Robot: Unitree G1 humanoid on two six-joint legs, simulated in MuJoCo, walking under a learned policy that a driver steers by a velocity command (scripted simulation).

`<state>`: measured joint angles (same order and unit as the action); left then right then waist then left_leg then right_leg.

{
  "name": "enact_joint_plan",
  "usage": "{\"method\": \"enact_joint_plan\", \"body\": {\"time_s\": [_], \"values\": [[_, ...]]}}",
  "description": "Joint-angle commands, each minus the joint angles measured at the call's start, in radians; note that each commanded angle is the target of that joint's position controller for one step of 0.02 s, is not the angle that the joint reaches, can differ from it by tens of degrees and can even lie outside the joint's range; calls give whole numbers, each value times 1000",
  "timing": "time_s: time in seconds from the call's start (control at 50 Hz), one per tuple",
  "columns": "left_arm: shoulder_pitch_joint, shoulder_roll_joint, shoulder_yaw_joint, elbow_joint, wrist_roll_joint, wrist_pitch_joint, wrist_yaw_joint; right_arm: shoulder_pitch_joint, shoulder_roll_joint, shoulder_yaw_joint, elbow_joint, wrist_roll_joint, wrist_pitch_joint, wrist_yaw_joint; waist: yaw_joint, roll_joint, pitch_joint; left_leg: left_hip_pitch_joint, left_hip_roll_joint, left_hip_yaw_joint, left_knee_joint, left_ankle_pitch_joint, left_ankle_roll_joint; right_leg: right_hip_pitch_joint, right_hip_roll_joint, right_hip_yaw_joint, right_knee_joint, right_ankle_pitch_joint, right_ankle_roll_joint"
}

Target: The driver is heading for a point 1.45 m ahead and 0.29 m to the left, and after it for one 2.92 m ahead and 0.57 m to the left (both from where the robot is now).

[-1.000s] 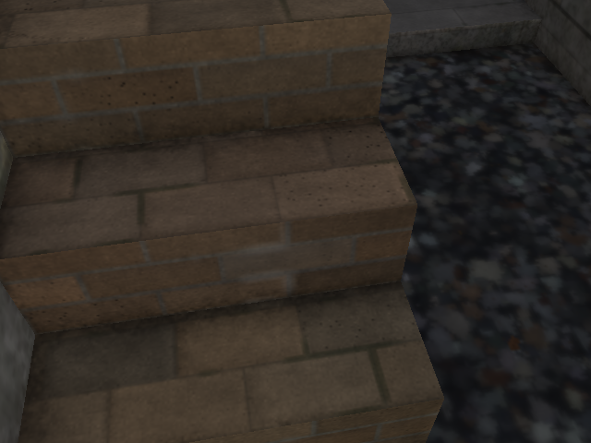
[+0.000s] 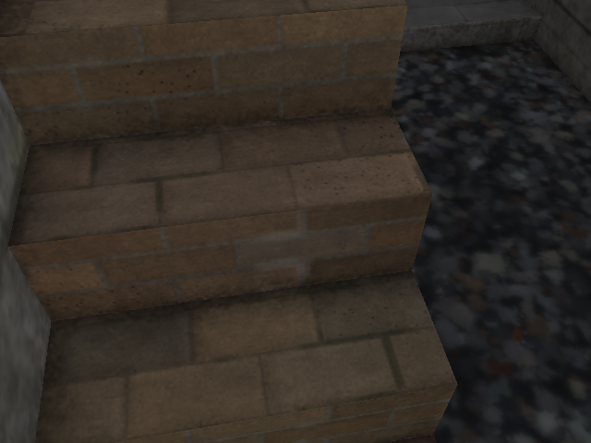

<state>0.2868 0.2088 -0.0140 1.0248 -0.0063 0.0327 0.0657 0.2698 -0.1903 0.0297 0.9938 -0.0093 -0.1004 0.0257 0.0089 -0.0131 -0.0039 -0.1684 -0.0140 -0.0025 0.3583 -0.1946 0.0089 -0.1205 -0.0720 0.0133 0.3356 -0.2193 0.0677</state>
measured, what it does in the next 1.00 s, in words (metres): stands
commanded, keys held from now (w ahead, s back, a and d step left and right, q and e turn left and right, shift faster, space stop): w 0.22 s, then no key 0.78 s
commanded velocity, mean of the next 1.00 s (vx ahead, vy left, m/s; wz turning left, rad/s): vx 0.19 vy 0.00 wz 0.00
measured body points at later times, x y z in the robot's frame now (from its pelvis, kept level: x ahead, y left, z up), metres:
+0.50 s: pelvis +0.01 +0.00 +0.00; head +0.01 +0.01 +0.45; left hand +0.07 +0.26 -0.15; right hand +0.12 -0.23 -0.13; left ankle +0.00 +0.11 -0.75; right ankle -0.03 -0.16 -0.75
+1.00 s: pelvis -0.01 -0.01 +0.00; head +0.00 -0.01 +0.45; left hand -0.01 +0.25 -0.15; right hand +0.02 -0.23 -0.15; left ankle +0.00 +0.11 -0.75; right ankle -0.03 -0.16 -0.75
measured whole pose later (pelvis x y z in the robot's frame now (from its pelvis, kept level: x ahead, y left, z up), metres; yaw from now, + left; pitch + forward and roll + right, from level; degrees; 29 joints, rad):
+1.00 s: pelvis -0.01 -0.01 +0.00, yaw +0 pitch -1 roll +0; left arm 0.30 0.23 0.03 1.04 0.00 0.08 0.03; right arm 0.32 -0.19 0.02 0.99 -0.01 -0.08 0.05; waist 0.00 0.00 0.02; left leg -0.18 -0.01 -0.02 0.38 -0.19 0.00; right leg -0.13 -0.06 0.02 0.37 -0.23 0.06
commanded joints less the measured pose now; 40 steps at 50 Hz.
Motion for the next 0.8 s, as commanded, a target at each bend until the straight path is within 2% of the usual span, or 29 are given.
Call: {"method": "enact_joint_plan", "body": {"time_s": [0.02, 0.06, 0.14, 0.2, 0.22, 0.3, 0.44, 0.48, 0.5, 0.54, 0.56, 0.62, 0.68, 0.78, 0.8], "values": [[8, 115, 17, -38, -3, -17, 1, 13, -100, -16, -36, 4, -17, 2, -3, 14, 18, -7, 75, -91, -82, 81, 17, -3, -34, 54, -53, 130, -31], [5, 109, 17, -41, 0, -8, -9, 17, -105, -19, -30, 4, -16, 3, 0, 2, 6, 2, 71, -80, -77, 137, 21, 16, -30, 48, -44, 165, -39], [-9, 110, 16, -46, -1, -4, -9, -24, -103, -16, -37, 1, -13, 4, 9, 23, 7, 14, 75, -87, -68, 236, 22, 31, -36, 46, -43, 211, -39], [-24, 113, 15, -49, 2, -5, -11, -32, -110, -15, -37, 1, -14, 5, 10, 10, -16, 45, 80, -88, -63, 314, 17, 48, -41, 45, -44, 258, -36], [-37, 105, 11, -58, 4, -7, -14, -66, -105, -11, -53, 3, -10, 14, 6, 18, -27, 50, 89, -90, -63, 343, 29, 62, -46, 52, -50, 258, -39], [-26, 131, 18, -51, 2, -7, -21, -60, -130, -14, -43, 3, -8, 28, 6, 17, -38, 76, 97, -86, -43, 471, 31, 80, -47, 41, -35, 304, -37], [-40, 133, 23, -48, 5, 3, -27, -97, -134, -14, -37, -4, 2, 35, 6, 12, -15, 50, 100, -84, -44, 383, 26, 57, -50, 43, -36, 225, -34], [-33, 147, 30, -39, 6, 4, -25, -67, -147, -21, -15, -4, -2, 26, 8, 2, 2, 48, 92, -83, -48, 326, 7, 39, -48, 44, -35, 232, -27], [-32, 160, 40, -38, 0, 12, -38, -43, -121, -15, -14, -2, 2, 40, -4, 52, 28, 37, 89, -79, -48, 341, 5, 18, -43, 42, -25, 203, -27], [-25, 153, 43, -35, 0, 19, -46, -45, -118, -16, -13, -3, 6, 45, 2, 49, 18, 37, 90, -81, -44, 322, 7, 13, -43, 41, -27, 164, -29], [-27, 146, 43, -35, 4, 20, -45, -48, -120, -16, -15, -3, 4, 43, 4, 28, 6, 36, 93, -85, -43, 307, 8, 17, -43, 42, -28, 164, -28], [-18, 144, 47, -28, 2, 23, -44, -26, -125, -20, -12, -3, 3, 41, -2, -2, -5, 22, 93, -83, -44, 229, 8, 20, -42, 45, -25, 126, -23], [-9, 141, 50, -24, 3, 24, -43, -17, -118, -21, -11, -4, 4, 38, 1, 6, 27, -15, 89, -85, -54, 161, 7, 5, -41, 49, -29, 88, -23], [23, 140, 55, -17, 3, 27, -38, 19, -110, -26, -7, -2, 3, 33, 3, 7, 45, -45, 86, -87, -59, 108, 7, -4, -38, 53, -28, 63, -25], [34, 149, 58, -9, 1, 34, -36, 25, -101, -23, -24, -7, 7, 33, -10, 25, 59, -48, 79, -80, -57, 103, 5, -13, -35, 59, -29, 75, -31]]}}
Keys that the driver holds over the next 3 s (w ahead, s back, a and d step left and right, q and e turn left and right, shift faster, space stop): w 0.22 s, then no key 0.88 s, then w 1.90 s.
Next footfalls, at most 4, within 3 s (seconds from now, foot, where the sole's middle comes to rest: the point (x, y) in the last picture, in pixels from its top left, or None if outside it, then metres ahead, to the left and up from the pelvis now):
none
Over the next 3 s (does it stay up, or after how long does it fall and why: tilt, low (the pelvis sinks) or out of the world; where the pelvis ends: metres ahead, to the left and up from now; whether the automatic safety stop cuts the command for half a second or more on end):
stays up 0.01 0.01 0.00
